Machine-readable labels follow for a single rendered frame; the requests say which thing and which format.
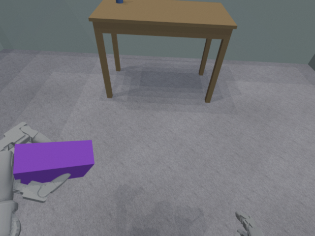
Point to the robot left forearm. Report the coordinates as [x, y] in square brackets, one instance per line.
[9, 223]

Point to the table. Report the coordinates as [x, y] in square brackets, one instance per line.
[173, 18]

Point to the left robot hand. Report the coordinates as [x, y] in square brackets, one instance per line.
[34, 191]

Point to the sponge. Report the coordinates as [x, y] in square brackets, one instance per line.
[43, 162]

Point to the right robot hand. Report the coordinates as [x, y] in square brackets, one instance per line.
[249, 224]

